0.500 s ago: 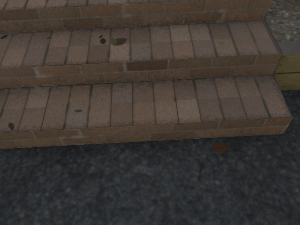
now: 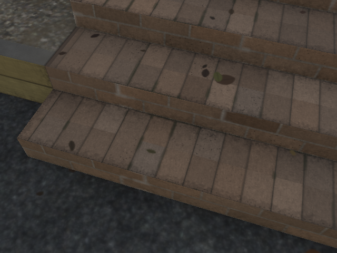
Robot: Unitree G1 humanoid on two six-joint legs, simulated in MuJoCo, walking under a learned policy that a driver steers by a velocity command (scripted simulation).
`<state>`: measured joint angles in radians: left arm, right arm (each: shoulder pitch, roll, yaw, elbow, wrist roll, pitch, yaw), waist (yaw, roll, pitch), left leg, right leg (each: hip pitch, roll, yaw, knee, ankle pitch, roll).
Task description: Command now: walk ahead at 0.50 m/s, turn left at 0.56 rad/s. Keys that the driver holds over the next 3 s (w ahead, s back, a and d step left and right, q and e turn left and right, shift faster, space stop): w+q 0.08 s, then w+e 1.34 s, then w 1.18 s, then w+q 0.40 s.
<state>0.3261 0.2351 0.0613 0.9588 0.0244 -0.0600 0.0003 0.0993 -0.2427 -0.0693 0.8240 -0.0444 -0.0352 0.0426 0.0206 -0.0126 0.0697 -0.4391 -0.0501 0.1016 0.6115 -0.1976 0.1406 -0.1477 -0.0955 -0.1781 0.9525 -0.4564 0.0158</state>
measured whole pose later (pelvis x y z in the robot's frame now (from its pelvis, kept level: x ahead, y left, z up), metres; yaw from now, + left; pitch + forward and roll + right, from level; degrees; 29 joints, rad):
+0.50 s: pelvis +0.28 -0.02 +0.00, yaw -2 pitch +0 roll +1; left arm 0.15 0.22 0.04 0.87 0.04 -0.06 -0.02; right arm 0.34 -0.24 -0.03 0.99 -0.03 -0.08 -0.02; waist -0.01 0.01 0.04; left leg 0.05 -0.05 0.12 0.58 -0.42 0.07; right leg -0.41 0.05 -0.10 0.57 -0.17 -0.13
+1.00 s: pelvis +0.54 -0.02 +0.03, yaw -20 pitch +6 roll +2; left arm 0.51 0.23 0.04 0.99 0.00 -0.06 0.04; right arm -0.10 -0.13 0.07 0.49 -0.06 -0.01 0.00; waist 0.08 -0.01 0.03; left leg -1.21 0.06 0.07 1.53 -0.48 0.04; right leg 0.06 0.04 0.25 0.15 -0.28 -0.08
